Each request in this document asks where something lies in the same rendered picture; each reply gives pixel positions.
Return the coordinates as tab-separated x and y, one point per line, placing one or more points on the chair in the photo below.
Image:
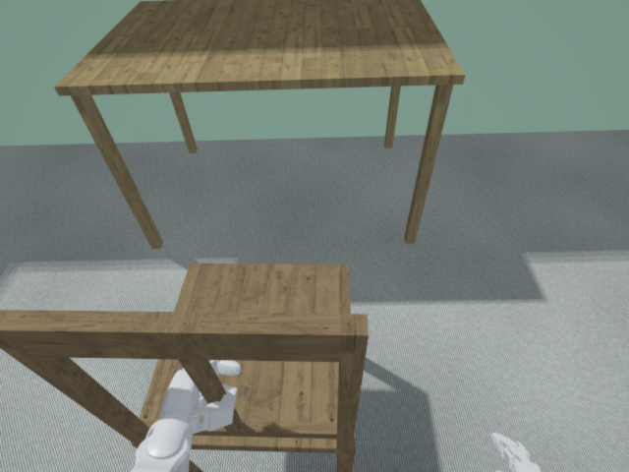
289	326

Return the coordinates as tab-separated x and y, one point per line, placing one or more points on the robot right hand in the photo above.
516	457

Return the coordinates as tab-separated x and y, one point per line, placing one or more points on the table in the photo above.
223	45

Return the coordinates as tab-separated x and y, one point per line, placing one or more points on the robot left forearm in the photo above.
166	447

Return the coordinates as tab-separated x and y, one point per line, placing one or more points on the robot left hand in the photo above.
183	397

